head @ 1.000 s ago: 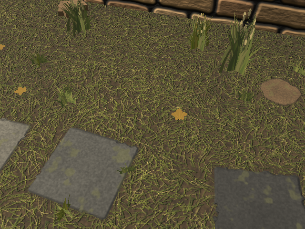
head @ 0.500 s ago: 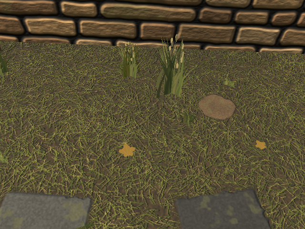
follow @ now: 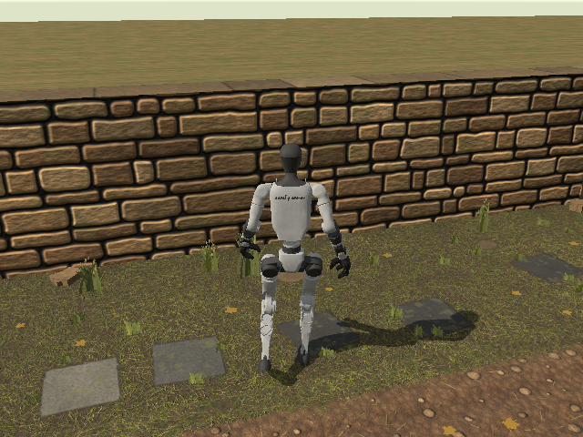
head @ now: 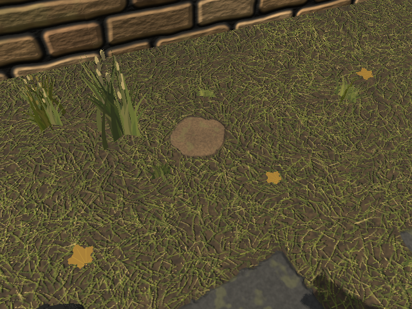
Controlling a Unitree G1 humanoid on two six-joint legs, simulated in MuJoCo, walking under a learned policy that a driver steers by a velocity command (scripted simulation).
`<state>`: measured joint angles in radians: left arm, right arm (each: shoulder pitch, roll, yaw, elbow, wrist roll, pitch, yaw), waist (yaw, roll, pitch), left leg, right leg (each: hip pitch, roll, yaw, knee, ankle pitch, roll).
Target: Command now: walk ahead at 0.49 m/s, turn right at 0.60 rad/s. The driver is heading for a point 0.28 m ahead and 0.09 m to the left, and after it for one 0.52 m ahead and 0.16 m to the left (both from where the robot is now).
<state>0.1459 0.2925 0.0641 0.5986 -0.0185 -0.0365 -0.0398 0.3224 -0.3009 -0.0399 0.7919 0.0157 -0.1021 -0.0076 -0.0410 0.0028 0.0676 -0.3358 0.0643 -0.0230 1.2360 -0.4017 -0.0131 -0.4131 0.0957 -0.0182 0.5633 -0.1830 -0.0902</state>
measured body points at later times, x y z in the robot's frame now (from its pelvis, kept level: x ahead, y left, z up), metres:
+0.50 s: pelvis +0.21 +0.05 +0.00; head +0.25 +0.07 +0.45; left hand +0.34 +0.33 -0.12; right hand +0.37 -0.22 -0.09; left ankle +0.32 +0.13 -0.72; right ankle +0.15 -0.09 -0.65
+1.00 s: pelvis +0.27 +0.01 +0.02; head +0.28 +0.00 +0.47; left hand +0.26 +0.31 -0.07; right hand +0.51 -0.21 -0.07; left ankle +0.25 +0.16 -0.64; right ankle +0.29 -0.11 -0.72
